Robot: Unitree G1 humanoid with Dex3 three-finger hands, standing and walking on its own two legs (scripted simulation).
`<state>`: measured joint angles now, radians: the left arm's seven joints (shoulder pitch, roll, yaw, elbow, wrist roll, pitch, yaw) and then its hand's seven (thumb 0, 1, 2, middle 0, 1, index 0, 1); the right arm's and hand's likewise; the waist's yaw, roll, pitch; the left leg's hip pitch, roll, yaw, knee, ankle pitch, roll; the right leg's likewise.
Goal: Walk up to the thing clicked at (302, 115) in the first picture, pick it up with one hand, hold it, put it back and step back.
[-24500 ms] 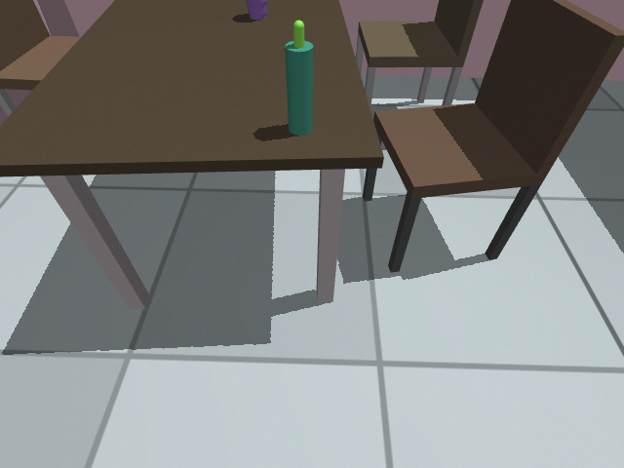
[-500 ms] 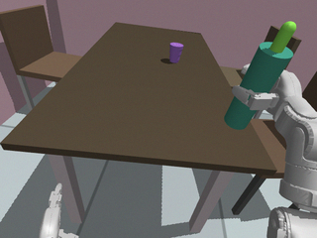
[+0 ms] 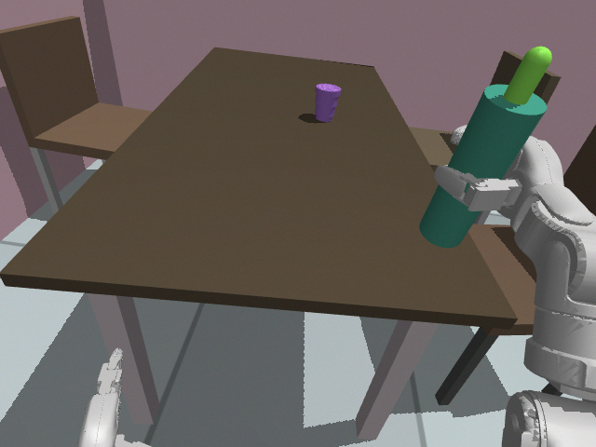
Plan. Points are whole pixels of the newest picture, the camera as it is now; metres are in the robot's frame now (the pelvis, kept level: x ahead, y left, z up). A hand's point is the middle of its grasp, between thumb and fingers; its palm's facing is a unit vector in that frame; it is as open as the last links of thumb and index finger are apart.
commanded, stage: crouch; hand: right
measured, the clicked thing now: (480, 159) +0.33 -0.17 +0.31
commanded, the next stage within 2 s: lower in 1.14 s
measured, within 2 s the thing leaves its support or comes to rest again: neither
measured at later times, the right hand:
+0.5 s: hand (438, 215) +0.41 -0.19 +0.18, palm faces +0.19 +0.98 -0.03, open 8.3 cm
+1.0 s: hand (434, 205) +0.47 -0.20 +0.16, palm faces +0.20 +0.98 -0.01, open 8.2 cm
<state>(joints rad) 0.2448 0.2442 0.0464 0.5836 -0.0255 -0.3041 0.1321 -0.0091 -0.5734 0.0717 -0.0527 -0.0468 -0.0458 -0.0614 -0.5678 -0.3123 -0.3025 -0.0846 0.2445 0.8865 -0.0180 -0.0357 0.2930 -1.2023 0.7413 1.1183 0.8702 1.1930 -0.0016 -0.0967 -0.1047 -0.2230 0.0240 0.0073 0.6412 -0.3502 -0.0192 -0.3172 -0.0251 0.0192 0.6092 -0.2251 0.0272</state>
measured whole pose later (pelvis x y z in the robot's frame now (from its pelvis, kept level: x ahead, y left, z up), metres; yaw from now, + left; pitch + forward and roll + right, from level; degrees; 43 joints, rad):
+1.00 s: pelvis +0.01 -0.01 +0.00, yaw +3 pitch +4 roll +1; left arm 0.29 0.24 0.02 0.51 0.01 -0.32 0.11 -0.01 -0.54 0.05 -0.06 -0.05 -0.06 -0.05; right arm -0.73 -0.41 -0.36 0.69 0.11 0.21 0.01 -0.04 0.30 -1.22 0.75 1.12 0.88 1.19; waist 0.09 -0.02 -0.05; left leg -0.39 0.00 -0.03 0.67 -0.34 -0.02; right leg -0.49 -0.06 -0.01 0.67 -0.25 0.02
